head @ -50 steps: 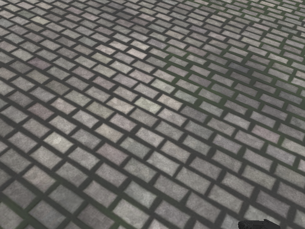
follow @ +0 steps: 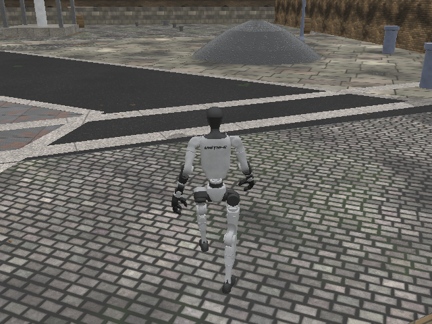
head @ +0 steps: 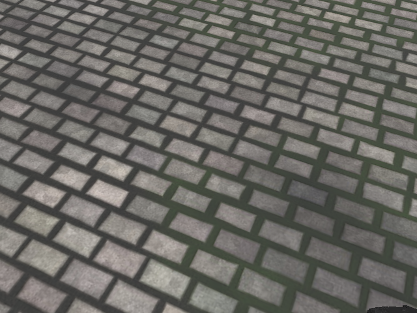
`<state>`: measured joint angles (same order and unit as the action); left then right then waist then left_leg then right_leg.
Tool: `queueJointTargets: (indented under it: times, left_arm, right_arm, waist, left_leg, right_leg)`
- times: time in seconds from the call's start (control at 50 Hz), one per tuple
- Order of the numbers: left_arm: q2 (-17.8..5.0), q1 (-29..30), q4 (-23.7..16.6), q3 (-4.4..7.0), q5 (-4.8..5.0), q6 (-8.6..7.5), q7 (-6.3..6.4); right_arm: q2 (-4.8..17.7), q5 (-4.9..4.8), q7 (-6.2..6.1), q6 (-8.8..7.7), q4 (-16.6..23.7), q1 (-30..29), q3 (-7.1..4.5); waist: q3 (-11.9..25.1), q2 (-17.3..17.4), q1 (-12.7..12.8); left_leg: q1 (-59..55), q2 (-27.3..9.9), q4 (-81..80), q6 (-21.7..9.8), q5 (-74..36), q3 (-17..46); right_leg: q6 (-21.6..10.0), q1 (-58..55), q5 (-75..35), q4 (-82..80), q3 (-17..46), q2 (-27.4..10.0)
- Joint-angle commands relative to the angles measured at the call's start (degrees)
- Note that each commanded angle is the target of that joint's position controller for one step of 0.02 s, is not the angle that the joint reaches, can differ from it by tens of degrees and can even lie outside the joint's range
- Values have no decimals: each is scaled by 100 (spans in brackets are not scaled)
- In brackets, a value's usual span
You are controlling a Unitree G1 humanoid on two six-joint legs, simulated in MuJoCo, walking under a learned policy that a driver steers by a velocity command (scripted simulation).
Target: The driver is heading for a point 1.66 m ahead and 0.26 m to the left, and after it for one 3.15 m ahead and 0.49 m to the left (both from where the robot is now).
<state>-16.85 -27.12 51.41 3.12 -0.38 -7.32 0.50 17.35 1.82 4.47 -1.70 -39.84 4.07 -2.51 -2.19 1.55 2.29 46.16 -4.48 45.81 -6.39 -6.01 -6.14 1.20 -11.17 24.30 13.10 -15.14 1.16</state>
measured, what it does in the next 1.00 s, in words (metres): walks ahead: left foot, then right foot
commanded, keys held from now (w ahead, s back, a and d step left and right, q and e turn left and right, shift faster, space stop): q+shift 0.28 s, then shift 0.08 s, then e+shift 0.52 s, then shift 0.06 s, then q+shift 0.06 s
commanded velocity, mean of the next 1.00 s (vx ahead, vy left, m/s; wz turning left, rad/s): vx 0.17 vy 0.00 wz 0.08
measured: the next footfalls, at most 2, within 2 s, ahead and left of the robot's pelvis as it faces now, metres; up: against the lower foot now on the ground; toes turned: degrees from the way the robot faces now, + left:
left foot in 0.08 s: +0.31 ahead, +0.06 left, +0.00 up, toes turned +7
right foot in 0.76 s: +0.34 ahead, -0.11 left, +0.00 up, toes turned +15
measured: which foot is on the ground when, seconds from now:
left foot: up 0.00-0.06, down 0.08-0.76, up 0.78-1.00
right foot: down 0.00-0.08, up 0.10-0.74, down 0.76-1.00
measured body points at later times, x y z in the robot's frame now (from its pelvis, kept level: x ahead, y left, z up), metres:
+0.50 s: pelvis +0.25 +0.01 +0.02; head +0.27 +0.03 +0.47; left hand +0.29 +0.30 -0.10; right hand +0.43 -0.23 -0.08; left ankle +0.27 +0.05 -0.72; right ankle +0.42 -0.11 -0.66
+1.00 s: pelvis +0.32 -0.06 +0.03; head +0.37 -0.08 +0.47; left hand +0.40 +0.25 -0.07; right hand +0.48 -0.33 -0.09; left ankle +0.34 +0.10 -0.64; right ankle +0.30 -0.12 -0.72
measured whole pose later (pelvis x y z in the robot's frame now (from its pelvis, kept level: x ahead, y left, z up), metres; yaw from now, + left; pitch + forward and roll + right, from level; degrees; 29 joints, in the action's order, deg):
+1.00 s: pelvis +0.32 -0.06 +0.03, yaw +1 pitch +1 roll +2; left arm -18.2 -16.9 40.5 4.0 0.3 3.0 0.9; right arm 18.9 1.1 -0.8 2.9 -40.7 8.5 -2.3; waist -4.0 2.1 0.6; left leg 31.4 1.1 59.4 3.4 21.0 3.7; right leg -5.4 10.0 12.4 22.8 12.1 8.2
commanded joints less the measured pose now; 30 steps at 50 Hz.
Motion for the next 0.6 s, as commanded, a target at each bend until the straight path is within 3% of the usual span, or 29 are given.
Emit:
queueJointTargets:
  times: [0.02, 0.04, 0.06, 0.08, 0.1, 0.12, 0.14, 0.16, 0.18, 0.2, 0.24, 0.3, 0.36, 0.42, 0.5, 0.56, 0.6]
  left_arm:
    - [-998, 924, -670, 161, 64, -77, 133]
    - [-1189, 1086, -731, 223, 55, 44, 145]
    - [-1139, 1199, -770, 227, 74, 121, 107]
    - [-647, 1113, -773, 140, 131, 151, -9]
    - [-107, -186, -1070, -13, 72, 234, 66]
    - [-356, -34, -1318, -78, -5, 226, 129]
    - [-530, 332, -1337, -93, -71, 222, 136]
    - [-572, 782, -1382, -81, -172, 256, 115]
    - [-524, 949, -1419, -91, -253, 344, 131]
    - [-534, 955, -1434, -86, -289, 515, 150]
    - [-416, 1058, -1480, -118, -302, 734, 188]
    - [-289, 1371, -1610, -156, -224, 784, 208]
    - [-321, 1655, -1673, -132, -188, 851, 216]
    - [-346, 1721, -1585, -98, -142, 902, 187]
    - [-259, 1723, -1378, -119, -47, 912, 96]
    - [-445, 1725, -1318, -57, 51, 935, 24]
    - [-582, 1618, -1331, 2, 51, 930, -21]
  right_arm:
    - [131, 46, 53, -85, -150, 1230, -4]
    - [360, 53, -22, -79, -405, 2275, -126]
    - [626, 65, -166, -67, -672, 3153, -269]
    - [969, -12, -346, -42, -690, 2784, -405]
    - [1704, 139, -309, -10, -425, 2407, -522]
    - [1888, -39, -315, 35, -39, 2235, -665]
    - [1574, -136, -422, 103, 95, 1738, -619]
    - [1140, -183, -465, 142, 56, 1471, -488]
    - [903, -222, -487, 128, 18, 1395, -408]
    - [748, -245, -505, 113, 10, 1360, -360]
    - [809, -181, -467, 66, -3, 1324, -366]
    - [951, -112, -482, 68, 36, 1353, -433]
    - [826, -172, -523, 177, 39, 1473, -405]
    - [552, -142, -533, 242, -2, 1560, -299]
    - [208, 2, -562, 212, -115, 1569, -96]
    - [503, 108, -588, 206, -162, 1473, -107]
    - [650, 72, -628, 248, -180, 1449, -135]
  waist:
    - [188, -428, -929]
    - [785, -523, -1420]
    - [1209, -380, -1778]
    - [754, 616, -1427]
    - [1584, 1212, -407]
    - [3120, 591, -715]
    - [2527, -124, -538]
    - [1600, -594, -355]
    - [1020, -634, -217]
    - [756, -667, -101]
    - [715, -748, -14]
    - [985, -553, -104]
    - [999, -136, -305]
    - [785, 136, -463]
    - [537, 259, -591]
    - [313, 355, -611]
    - [269, 325, -571]
  left_leg:
    - [-2888, 907, -736, -174, -357, -642]
    - [-3995, 1109, -684, -312, -88, -484]
    - [-5021, 1109, -963, -459, -217, -114]
    - [-5307, 617, -1527, -661, -1654, 642]
    - [-6872, -1003, -613, -1641, -6364, 2936]
    - [-7365, -1498, -1557, -2212, -4629, 4306]
    - [-6389, -1227, -2208, -1992, -2426, 4427]
    - [-5290, -869, -2493, -1700, -1158, 3975]
    - [-4415, -667, -2582, -1497, -1502, 3659]
    - [-3680, -491, -2675, -1346, -1867, 3330]
    - [-2869, -184, -2664, -1157, -2414, 2901]
    - [-3009, 43, -2407, -781, -2740, 2697]
    - [-3287, 168, -2435, -280, -1753, 2748]
    - [-3732, 68, -2605, -40, -1106, 2729]
    - [-3912, -163, -2862, -54, -742, 2464]
    - [-3832, -337, -2793, -275, -847, 2240]
    - [-4129, -564, -2534, -495, -1305, 2262]
  right_leg:
    - [-325, 1511, -7216, 1317, -93, -1167]
    - [-298, 1657, -7518, 2747, 32, -1304]
    - [-189, 2051, -6481, 4401, 136, -1210]
    - [80, 3100, -1002, 6472, 96, -153]
    - [344, 4813, 1329, 8852, 832, 253]
    - [283, 5233, 672, 9076, 1893, 178]
    - [180, 5226, 246, 8523, 2023, -70]
    - [157, 5194, 141, 7860, 1998, -283]
    - [171, 5002, 102, 7409, 1982, -399]
    - [229, 4630, 52, 6972, 1975, -519]
    - [327, 4130, 36, 6216, 1914, -639]
    - [330, 4310, -608, 5515, 1898, -624]
    - [252, 4561, -1326, 5003, 1939, -591]
    - [165, 4784, -1622, 4544, 1917, -636]
    - [20, 4259, -1486, 3606, 1904, -612]
    - [-102, 3784, -725, 3284, 1838, -235]
    - [-185, 3807, -139, 3241, 1787, -96]
Velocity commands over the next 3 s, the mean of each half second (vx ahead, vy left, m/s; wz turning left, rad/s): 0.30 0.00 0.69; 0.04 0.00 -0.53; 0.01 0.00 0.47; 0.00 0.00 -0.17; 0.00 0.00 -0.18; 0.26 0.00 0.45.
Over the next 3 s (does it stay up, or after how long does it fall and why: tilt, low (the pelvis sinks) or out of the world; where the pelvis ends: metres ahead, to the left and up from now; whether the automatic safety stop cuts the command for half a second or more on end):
stays up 0.53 0.04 0.03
